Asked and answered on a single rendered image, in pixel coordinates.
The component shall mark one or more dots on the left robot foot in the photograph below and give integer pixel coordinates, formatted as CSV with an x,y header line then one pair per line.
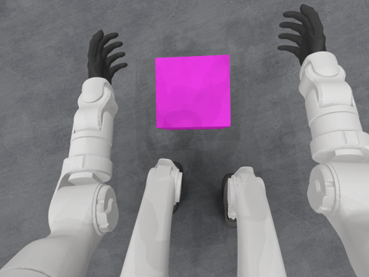
x,y
179,166

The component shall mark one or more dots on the robot foot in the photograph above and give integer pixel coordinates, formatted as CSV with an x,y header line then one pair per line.
x,y
230,222
179,166

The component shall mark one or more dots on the robot left forearm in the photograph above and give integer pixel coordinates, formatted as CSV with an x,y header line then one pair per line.
x,y
91,138

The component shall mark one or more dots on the carton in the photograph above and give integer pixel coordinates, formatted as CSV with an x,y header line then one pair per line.
x,y
193,92

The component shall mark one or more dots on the right robot foot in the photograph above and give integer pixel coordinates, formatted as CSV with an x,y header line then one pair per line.
x,y
230,222

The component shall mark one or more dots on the robot left hand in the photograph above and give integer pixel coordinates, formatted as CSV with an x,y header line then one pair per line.
x,y
98,62

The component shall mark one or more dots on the right robot upper arm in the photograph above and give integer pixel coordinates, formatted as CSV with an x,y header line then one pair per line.
x,y
340,191

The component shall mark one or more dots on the robot right forearm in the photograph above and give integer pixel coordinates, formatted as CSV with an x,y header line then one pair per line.
x,y
337,134

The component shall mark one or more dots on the left robot upper arm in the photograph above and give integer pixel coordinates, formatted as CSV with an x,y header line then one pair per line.
x,y
79,218

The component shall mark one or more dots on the robot right hand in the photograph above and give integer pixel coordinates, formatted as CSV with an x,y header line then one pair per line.
x,y
311,38

